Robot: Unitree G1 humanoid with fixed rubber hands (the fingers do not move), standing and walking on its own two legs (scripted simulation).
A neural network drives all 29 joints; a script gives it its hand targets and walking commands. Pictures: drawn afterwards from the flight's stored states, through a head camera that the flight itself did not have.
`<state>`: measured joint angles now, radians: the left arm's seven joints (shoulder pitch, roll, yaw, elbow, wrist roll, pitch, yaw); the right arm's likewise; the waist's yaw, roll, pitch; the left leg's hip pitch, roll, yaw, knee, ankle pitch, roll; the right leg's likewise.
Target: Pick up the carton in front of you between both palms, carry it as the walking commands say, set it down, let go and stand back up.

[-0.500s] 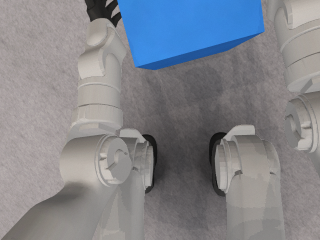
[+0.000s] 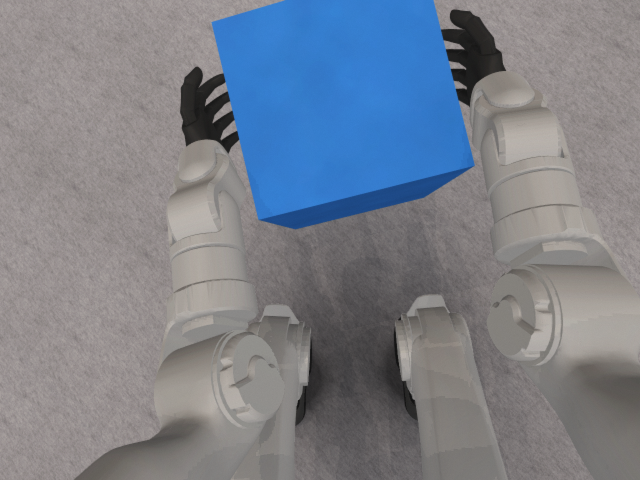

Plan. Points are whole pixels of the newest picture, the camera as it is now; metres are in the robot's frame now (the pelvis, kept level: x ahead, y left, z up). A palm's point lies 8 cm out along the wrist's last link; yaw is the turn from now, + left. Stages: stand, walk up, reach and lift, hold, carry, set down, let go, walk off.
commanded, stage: reach and lift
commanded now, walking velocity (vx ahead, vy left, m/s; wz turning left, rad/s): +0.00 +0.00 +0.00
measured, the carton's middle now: (342, 130) +0.53 -0.02 -0.14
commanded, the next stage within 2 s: none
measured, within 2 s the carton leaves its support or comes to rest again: neither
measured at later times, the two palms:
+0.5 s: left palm (105, 113) +0.47 +0.13 +0.10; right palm (560, 48) +0.47 -0.17 +0.09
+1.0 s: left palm out of the picture +0.43 +0.14 +0.25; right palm out of the picture +0.41 -0.16 +0.24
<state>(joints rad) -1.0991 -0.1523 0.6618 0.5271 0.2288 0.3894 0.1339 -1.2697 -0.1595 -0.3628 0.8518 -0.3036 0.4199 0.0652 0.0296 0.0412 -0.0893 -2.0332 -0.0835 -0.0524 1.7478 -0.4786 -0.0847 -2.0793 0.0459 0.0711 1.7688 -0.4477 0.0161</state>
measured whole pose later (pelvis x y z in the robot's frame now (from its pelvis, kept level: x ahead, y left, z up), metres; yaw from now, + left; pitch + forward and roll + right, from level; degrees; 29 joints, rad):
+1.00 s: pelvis +0.09 +0.01 +0.25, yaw -3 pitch +15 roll +0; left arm -0.40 -0.19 0.39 0.46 0.26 0.40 0.04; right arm -0.40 0.13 -0.32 0.49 -0.28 0.44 0.01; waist 0.01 0.02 -0.15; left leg -0.70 -0.03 -0.07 0.76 -0.33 -0.02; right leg -0.72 0.02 0.07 0.76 -0.30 0.02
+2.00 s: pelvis +0.11 +0.01 +0.30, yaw -3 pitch -4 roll +0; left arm -0.31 -0.17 0.28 0.34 0.31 0.63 -0.01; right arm -0.27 0.15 -0.23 0.31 -0.30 0.68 0.00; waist 0.00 0.01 0.01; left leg -0.09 -0.01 -0.09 0.36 -0.20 -0.01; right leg -0.10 0.01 0.06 0.36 -0.18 0.01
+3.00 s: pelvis +0.10 +0.01 +0.30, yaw -3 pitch -8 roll +0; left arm -0.33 -0.17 0.28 0.28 0.33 0.73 -0.02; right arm -0.30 0.16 -0.22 0.25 -0.31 0.78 0.01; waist 0.00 0.01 0.02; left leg -0.02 -0.01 -0.09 0.35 -0.19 -0.01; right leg -0.04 0.01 0.07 0.34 -0.16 0.01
